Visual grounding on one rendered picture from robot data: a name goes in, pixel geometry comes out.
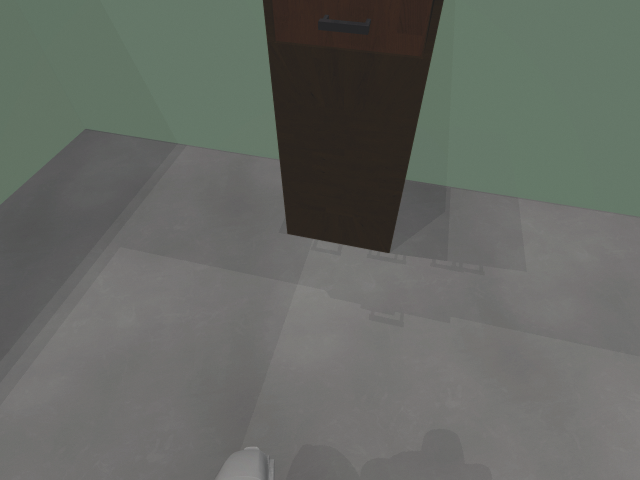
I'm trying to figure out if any cabinet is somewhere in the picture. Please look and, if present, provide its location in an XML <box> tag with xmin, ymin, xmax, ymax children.
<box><xmin>263</xmin><ymin>0</ymin><xmax>444</xmax><ymax>253</ymax></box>

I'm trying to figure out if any handle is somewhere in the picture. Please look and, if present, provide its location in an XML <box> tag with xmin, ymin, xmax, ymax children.
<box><xmin>318</xmin><ymin>15</ymin><xmax>371</xmax><ymax>35</ymax></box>

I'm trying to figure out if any robot left thigh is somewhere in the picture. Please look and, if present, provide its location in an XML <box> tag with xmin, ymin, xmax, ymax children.
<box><xmin>214</xmin><ymin>449</ymin><xmax>275</xmax><ymax>480</ymax></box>

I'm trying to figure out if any drawer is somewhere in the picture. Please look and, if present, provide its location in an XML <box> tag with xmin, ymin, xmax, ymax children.
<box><xmin>272</xmin><ymin>0</ymin><xmax>432</xmax><ymax>56</ymax></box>

